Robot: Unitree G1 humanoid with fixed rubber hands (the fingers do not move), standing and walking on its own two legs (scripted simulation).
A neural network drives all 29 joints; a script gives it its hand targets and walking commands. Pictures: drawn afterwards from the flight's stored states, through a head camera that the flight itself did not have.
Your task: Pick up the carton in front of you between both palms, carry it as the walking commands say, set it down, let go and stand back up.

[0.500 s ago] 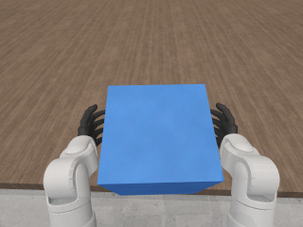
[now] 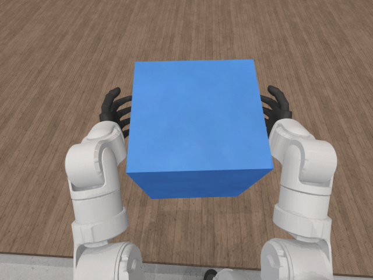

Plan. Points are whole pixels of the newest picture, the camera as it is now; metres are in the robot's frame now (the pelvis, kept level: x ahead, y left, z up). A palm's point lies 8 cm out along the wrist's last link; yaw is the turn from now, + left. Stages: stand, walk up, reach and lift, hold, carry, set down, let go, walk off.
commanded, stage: carry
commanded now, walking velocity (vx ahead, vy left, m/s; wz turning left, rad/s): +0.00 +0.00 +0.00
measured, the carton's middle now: (194, 140) +0.38 +0.01 +0.07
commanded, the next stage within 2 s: none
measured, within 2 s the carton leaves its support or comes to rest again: neither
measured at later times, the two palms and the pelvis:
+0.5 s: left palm (117, 83) +0.48 +0.17 +0.14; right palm (259, 86) +0.47 -0.13 +0.14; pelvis +0.14 +0.03 +0.01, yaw -1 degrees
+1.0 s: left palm (122, 89) +0.48 +0.17 +0.12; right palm (260, 91) +0.47 -0.14 +0.12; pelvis +0.15 +0.02 +0.01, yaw -1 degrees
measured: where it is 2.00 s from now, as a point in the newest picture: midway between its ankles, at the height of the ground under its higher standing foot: outside the picture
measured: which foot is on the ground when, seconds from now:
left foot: up 0.00-0.18, down 0.20-1.00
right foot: down 0.00-1.00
